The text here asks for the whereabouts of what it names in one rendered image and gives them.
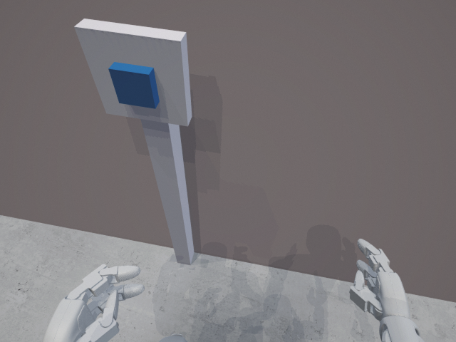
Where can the panel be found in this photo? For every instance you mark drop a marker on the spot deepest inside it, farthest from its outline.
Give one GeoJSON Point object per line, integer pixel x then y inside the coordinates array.
{"type": "Point", "coordinates": [104, 43]}

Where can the right robot forearm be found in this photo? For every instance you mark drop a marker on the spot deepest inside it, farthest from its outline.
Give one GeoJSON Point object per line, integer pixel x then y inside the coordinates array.
{"type": "Point", "coordinates": [399, 329]}

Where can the left robot hand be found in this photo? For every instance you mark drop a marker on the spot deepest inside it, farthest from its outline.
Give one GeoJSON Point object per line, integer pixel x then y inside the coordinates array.
{"type": "Point", "coordinates": [73, 316]}

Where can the right robot hand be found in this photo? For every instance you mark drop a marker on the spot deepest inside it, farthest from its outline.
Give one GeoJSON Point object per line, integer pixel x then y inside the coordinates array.
{"type": "Point", "coordinates": [383, 285]}

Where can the button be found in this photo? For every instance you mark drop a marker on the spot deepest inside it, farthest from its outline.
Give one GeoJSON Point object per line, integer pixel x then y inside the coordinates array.
{"type": "Point", "coordinates": [135, 85]}

